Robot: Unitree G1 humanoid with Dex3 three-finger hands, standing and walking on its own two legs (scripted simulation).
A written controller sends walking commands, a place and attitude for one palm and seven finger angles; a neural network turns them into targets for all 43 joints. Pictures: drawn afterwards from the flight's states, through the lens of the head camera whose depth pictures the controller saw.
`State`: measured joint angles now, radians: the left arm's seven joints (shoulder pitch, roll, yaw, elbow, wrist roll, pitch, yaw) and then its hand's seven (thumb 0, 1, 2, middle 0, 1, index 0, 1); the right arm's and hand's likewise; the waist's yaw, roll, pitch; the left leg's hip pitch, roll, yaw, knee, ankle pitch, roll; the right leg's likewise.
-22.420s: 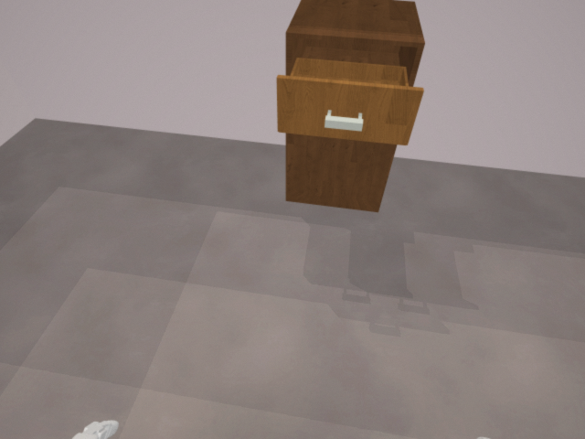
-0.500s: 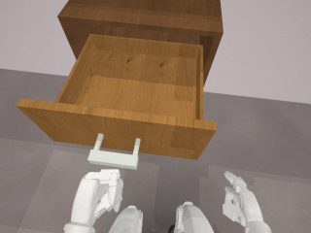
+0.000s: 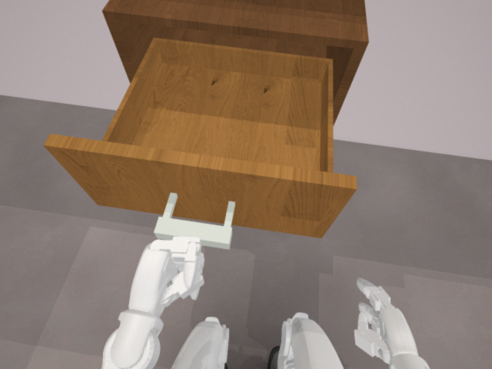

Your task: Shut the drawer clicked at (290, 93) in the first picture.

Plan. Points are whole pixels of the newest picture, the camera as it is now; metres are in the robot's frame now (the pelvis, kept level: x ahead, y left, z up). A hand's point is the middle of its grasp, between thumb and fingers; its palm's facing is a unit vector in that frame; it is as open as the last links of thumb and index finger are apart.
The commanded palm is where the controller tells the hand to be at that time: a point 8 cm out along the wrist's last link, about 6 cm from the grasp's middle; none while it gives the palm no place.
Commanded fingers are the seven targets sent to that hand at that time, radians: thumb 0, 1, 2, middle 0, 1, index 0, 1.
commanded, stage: push the drawer shut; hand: left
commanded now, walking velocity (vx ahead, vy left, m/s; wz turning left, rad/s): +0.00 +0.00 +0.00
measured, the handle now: (197, 218) +0.33 +0.09 +0.04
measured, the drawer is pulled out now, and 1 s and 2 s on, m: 0.28 0.15 0.01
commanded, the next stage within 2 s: none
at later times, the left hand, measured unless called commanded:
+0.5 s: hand (211, 233) +0.31 +0.07 +0.03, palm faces -0.18 -0.98 -0.03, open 3.1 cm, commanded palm +0.32 +0.11 +0.04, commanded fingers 0.00 0.90 0.90 -1.40 -1.60 -1.40 -1.60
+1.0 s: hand (218, 195) +0.38 +0.06 +0.03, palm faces -0.14 -0.99 -0.04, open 3.1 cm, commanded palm +0.38 +0.11 +0.04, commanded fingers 0.00 0.90 0.90 -1.40 -1.60 -1.40 -1.60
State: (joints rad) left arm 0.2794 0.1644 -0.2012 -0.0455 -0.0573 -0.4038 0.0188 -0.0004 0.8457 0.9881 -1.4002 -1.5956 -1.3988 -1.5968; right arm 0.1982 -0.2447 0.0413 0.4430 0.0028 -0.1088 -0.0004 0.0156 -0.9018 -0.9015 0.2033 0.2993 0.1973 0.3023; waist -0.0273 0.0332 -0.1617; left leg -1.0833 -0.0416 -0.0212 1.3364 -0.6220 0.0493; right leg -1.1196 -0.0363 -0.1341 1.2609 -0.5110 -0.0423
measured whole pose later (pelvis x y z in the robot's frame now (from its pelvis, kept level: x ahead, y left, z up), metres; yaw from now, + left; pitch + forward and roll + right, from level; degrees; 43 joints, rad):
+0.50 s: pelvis -0.01 +0.01 +0.01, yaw +0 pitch +20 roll -2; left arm -0.10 0.15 -0.18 0.27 -0.07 -0.37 0.07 -0.01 0.87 1.02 -1.40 -1.60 -1.40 -1.60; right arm 0.20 -0.25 0.05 0.52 0.01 -0.05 0.01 0.01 -0.90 -0.90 0.20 0.30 0.20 0.30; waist -0.06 0.03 -0.14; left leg -1.07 -0.05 0.00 1.28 -0.57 0.06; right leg -1.10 -0.04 -0.12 1.21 -0.46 -0.03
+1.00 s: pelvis +0.00 +0.00 +0.02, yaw -1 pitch +22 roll -1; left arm -0.30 0.14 -0.07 0.52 -0.08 -0.44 0.05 0.00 0.86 0.98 -1.40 -1.60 -1.40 -1.60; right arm 0.22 -0.25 0.02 0.57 0.00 -0.01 0.02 0.01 -0.90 -0.90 0.20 0.30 0.20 0.30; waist -0.08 0.03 -0.14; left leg -1.04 -0.04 0.00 1.24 -0.58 0.05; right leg -1.10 -0.03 -0.11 1.18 -0.47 -0.04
